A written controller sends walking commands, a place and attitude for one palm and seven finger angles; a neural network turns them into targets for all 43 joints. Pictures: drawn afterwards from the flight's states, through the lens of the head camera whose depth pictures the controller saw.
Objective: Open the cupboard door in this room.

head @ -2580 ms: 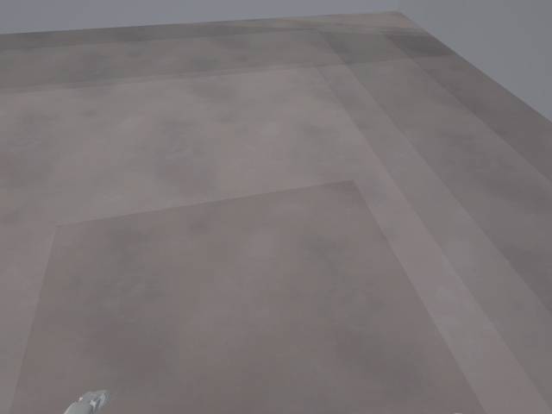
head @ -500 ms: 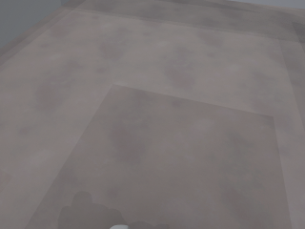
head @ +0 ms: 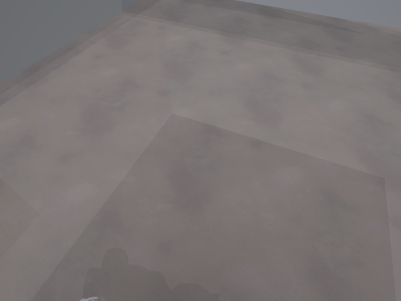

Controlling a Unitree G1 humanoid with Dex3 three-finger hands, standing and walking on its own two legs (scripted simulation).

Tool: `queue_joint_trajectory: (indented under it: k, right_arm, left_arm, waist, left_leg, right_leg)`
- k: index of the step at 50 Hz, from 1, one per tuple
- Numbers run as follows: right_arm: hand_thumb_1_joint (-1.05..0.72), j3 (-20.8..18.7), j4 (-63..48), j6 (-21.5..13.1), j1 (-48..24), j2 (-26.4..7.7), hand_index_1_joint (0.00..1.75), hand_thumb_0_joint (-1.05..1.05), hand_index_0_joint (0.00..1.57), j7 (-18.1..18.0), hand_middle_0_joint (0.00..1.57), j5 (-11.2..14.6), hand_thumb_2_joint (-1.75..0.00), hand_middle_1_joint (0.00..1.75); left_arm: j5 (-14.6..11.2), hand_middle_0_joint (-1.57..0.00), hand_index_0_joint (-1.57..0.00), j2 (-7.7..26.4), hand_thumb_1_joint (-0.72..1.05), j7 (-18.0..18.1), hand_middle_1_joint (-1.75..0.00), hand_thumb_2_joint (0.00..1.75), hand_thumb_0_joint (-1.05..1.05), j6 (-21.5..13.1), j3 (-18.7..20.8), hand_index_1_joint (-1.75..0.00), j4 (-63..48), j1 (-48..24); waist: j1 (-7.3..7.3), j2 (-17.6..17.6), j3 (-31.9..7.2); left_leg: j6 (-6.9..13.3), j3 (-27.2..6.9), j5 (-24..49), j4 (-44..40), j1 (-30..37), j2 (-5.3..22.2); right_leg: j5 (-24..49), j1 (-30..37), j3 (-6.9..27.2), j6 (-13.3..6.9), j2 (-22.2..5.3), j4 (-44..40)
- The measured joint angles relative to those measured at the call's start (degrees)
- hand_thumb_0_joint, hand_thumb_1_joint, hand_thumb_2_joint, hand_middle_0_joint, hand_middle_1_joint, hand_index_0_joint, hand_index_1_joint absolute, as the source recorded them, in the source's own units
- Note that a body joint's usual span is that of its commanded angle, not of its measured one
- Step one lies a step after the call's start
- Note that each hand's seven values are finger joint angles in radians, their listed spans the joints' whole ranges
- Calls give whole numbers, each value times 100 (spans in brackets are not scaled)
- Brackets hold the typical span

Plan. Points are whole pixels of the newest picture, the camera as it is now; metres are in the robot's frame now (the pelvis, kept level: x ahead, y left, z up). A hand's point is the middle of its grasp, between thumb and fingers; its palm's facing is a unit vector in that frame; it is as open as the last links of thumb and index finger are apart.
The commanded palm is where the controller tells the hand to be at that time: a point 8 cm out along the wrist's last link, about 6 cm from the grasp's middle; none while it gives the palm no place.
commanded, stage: turn or walk to find it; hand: left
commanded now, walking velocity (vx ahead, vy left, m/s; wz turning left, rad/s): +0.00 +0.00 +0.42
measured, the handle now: out of the picture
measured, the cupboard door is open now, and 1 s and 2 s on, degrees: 0 0 0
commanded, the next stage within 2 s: stand and wait in 1.54 s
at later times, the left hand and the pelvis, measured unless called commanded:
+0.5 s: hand out of the picture -0.04 +0.17 -0.17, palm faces +0.29 -0.93 -0.24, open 7.4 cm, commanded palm none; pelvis -0.03 -0.03 +0.00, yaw +14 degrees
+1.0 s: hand out of the picture -0.09 +0.25 -0.17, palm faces +0.45 -0.86 -0.24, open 7.4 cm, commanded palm none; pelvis -0.08 +0.02 +0.00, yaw +24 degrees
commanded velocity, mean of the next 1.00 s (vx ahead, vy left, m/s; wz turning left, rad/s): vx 0.00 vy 0.00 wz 0.42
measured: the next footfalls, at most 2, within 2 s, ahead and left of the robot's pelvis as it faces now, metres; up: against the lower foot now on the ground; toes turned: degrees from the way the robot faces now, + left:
right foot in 0.10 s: +0.03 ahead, -0.12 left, +0.00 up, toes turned +0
left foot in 0.60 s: -0.04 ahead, +0.11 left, +0.00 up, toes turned +22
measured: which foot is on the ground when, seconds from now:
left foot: down 0.00-0.10, up 0.12-0.58, down 0.60-1.00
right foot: up 0.00-0.08, down 0.10-0.60, up 0.62-1.00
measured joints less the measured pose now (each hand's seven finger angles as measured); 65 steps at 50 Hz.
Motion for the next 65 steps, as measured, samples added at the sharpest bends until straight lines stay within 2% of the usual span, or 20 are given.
queue_joint_trajectory:
  k: [4, 6, 8, 11, 15, 19, 23, 27, 29, 30, 32, 34, 37, 40, 47, 54, 58, 61, 63, 65]
  right_arm:
    - [-91, -76, 64, 69, 179, -112, 30, 1, 20, 16, 21, 2, -90, 30]
    - [-91, -138, 109, 110, 239, -196, 30, 1, 20, 21, 21, 37, -90, 30]
    - [-91, -194, 152, 186, 293, -231, 30, 1, 20, 29, 20, 15, -90, 30]
    - [-91, -247, 226, 252, 343, -280, 30, 1, 20, 84, 20, -8, -90, 30]
    - [-91, -266, 290, 258, 376, -316, 30, 1, 20, 110, 20, -7, -90, 30]
    - [-91, -248, 365, 304, 292, -307, 30, 1, 20, 100, 20, -4, -90, 30]
    - [-91, -197, 362, 308, 64, -263, 30, 1, 19, 89, 20, 21, -90, 30]
    - [-91, -126, 239, 224, -251, -196, 30, 1, 19, 82, 20, 70, -90, 30]
    - [-91, -90, 132, 138, -374, -175, 30, 1, 19, 85, 20, 81, -90, 30]
    - [-91, -79, 92, 77, -435, -147, 30, 1, 19, 86, 20, 74, -90, 30]
    - [-91, -37, 12, -8, -552, -60, 30, 1, 19, 90, 20, 62, -90, 30]
    - [-91, 8, -56, -63, -586, -8, 30, 0, 20, 56, 20, 45, -90, 30]
    - [-91, 57, -109, -88, -564, 22, 30, 0, 20, -12, 20, 42, -90, 30]
    - [-91, 86, -103, -113, -497, 43, 30, 0, 20, -33, 20, 61, -90, 30]
    - [-91, 64, -31, -103, -179, 103, 30, 0, 20, -29, 21, 59, -90, 30]
    - [-91, -7, 100, -9, 182, 45, 30, 0, 20, -21, 21, 7, -90, 30]
    - [-91, -60, 173, 55, 324, -43, 30, 1, 20, -8, 21, -13, -90, 30]
    - [-91, -108, 201, 98, 423, -93, 30, 1, 20, 13, 21, 6, -90, 30]
    - [-91, -164, 237, 141, 424, -168, 30, 1, 20, 23, 20, 39, -90, 30]
    - [-91, -208, 247, 201, 443, -195, 30, 1, 20, 42, 20, 10, -90, 30]
  left_arm:
    - [-32, -20, -19, -127, 91, 9, -30, 90, 1, -112, -65, -30, -151, -60]
    - [7, -20, -19, -232, 91, 25, -30, 90, 1, -199, -106, -30, -177, -51]
    - [15, -20, -20, -300, 91, 29, -30, 90, 1, -214, -164, -30, -207, 20]
    - [1, -20, -20, -366, 90, 37, -30, 90, 1, -204, -191, -30, -176, 154]
    - [-1, -20, -20, -422, 90, 45, -30, 90, 1, -240, -213, -30, -81, 275]
    - [25, -20, -20, -451, 90, 56, -30, 90, 1, -280, -205, -30, -7, 385]
    - [67, -21, -20, -374, 91, 42, -30, 90, 1, -281, -176, -30, 76, 478]
    - [98, -21, -20, -215, 91, 31, -30, 90, 1, -249, -117, -30, 176, 567]
    - [83, -21, -20, -113, 91, 27, -30, 90, 1, -213, -76, -30, 237, 624]
    - [59, -21, -20, -42, 90, 23, -30, 90, 1, -180, -50, -30, 264, 650]
    - [35, -20, -20, 90, 91, 35, -30, 90, 1, -53, -3, -30, 331, 659]
    - [48, -20, -20, 148, 91, 47, -30, 90, 1, 71, 23, -30, 406, 652]
    - [47, -20, -19, 175, 91, -5, -30, 90, 1, 103, 53, -30, 441, 550]
    - [44, -20, -19, 185, 91, -37, -30, 90, 1, 38, 59, -30, 366, 440]
    - [34, -20, -19, 157, 91, -12, -30, 90, 1, 18, 56, -30, 226, 183]
    - [6, -20, -19, -4, 91, 2, -30, 90, 1, 36, 5, -30, 80, -98]
    - [-28, -20, -19, -142, 91, 11, -30, 90, 1, -12, -55, -30, -33, -196]
    - [-47, -20, -19, -213, 91, 19, -30, 90, 1, -100, -100, -30, -118, -154]
    - [-6, -20, -20, -319, 91, 40, -30, 90, 1, -157, -138, -30, -105, -116]
    - [2, -20, -20, -361, 90, 46, -30, 90, 1, -161, -185, -30, -117, -6]
  waist:
    - [-70, 143, -10]
    - [-63, 311, 19]
    - [-71, 326, 22]
    - [-60, 307, 4]
    - [-73, 291, 16]
    - [4, 219, 50]
    - [131, 106, 127]
    - [276, -53, 203]
    - [301, -122, 198]
    - [312, -213, 197]
    - [390, -389, 218]
    - [388, -382, 166]
    - [341, -292, 109]
    - [324, -238, 78]
    - [177, -176, 3]
    - [-59, -15, -7]
    - [-155, 126, -4]
    - [-152, 163, -64]
    - [-133, 352, -33]
    - [-121, 345, -61]
  left_leg:
    - [-139, -162, -17, 261, -292, -78]
    - [-252, -255, -510, 817, -561, -59]
    - [-339, -164, -1237, 1940, -954, -102]
    - [-455, -13, -1136, 3399, -1368, 31]
    - [-618, 53, -811, 4101, -1472, 338]
    - [-715, 115, -955, 3853, -1261, 545]
    - [-719, 295, -1309, 3069, -911, 631]
    - [-629, 559, -1457, 1996, -469, 595]
    - [-564, 688, -1018, 1188, -142, 552]
    - [-413, 731, -749, 924, -46, 483]
    - [-100, 798, -802, 1001, -72, 366]
    - [44, 773, -820, 885, -16, 354]
    - [100, 643, -564, 468, 123, 303]
    - [163, 533, -297, 82, 239, 217]
    - [226, 306, 0, -243, 269, 15]
    - [167, 37, 137, -183, 44, -116]
    - [58, -131, 199, -81, -157, -162]
    - [-77, -228, 186, 111, -367, -244]
    - [-213, -303, -424, 705, -621, -172]
    - [-324, -178, -1121, 1864, -1014, -188]
  right_leg:
    - [470, 574, -55, -98, 169, -1336]
    - [676, 716, -187, -486, 250, -1672]
    - [665, 756, -310, -655, 178, -1664]
    - [764, 941, -471, -689, 98, -1916]
    - [841, 1076, -724, -705, 42, -2084]
    - [812, 1074, -940, -696, -48, -2047]
    - [768, 998, -1129, -633, -178, -1917]
    - [684, 841, -1286, -507, -344, -1648]
    - [582, 728, -1376, -403, -441, -1397]
    - [492, 634, -1379, -340, -544, -1186]
    - [-254, 296, -996, -202, -545, -375]
    - [-533, -33, -648, -149, -383, 493]
    - [-129, -370, -341, -80, -264, 1316]
    - [259, -528, -152, 16, -252, 1571]
    - [409, -442, 48, 138, -226, 1213]
    - [54, -118, 55, 48, -27, 322]
    - [36, 218, 51, -76, 146, -480]
    - [542, 727, 10, -179, 209, -1629]
    - [695, 818, -148, -473, 314, -1803]
    - [696, 876, -278, -679, 244, -1836]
